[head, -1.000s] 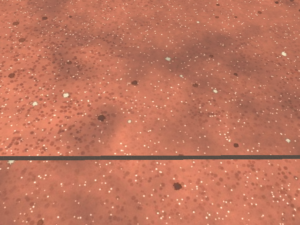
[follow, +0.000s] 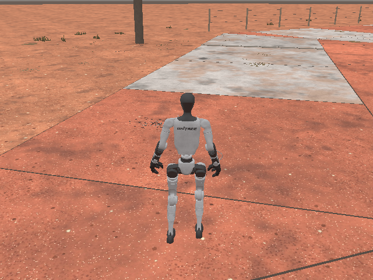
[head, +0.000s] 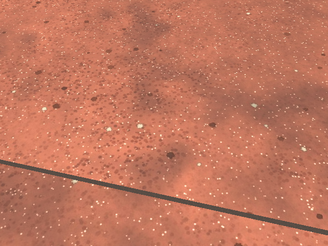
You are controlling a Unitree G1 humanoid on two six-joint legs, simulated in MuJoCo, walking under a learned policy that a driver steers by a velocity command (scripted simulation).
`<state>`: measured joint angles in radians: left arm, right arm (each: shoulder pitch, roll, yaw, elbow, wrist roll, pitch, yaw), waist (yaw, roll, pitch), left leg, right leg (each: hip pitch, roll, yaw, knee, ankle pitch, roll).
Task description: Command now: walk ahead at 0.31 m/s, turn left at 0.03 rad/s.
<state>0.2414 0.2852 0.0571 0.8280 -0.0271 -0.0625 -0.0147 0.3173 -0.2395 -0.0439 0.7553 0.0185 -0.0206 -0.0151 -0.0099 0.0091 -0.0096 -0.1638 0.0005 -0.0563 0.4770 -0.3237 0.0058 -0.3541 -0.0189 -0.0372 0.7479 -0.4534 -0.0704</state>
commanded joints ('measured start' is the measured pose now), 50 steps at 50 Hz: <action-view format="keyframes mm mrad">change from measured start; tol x32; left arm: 1 48 54 16 -22 8 -37 -20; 31 347 2 -29 4 11 -16 22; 50 -202 23 -1 -207 4 14 -30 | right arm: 1 -133 -174 -46 -83 11 -13 5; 24 -458 -62 -9 -196 10 -87 77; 30 111 -294 -91 -76 -29 -82 34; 50 -21 -207 -66 75 -11 -72 11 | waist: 1 74 110 28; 5 116 -333 -12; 25 87 -94 144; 31 -100 245 -490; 34 -48 28 -61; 50 -75 5 119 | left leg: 1 -155 167 -182 -200 -104 159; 7 -716 59 -54 703 -75 50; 25 -523 31 86 46 344 50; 29 137 15 61 39 318 154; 31 681 443 -688 -98 50 336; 38 -63 248 -58 -356 217 200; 50 200 275 214 -320 421 163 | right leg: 1 182 30 -48 -202 247 3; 3 402 -9 41 -262 207 8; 5 459 -391 788 -588 -143 -223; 24 440 -224 120 -598 598 -108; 28 478 -207 113 -284 1169 -68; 29 306 -171 103 -63 1078 -38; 31 -263 79 180 564 -106 33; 50 -381 -107 34 -64 474 35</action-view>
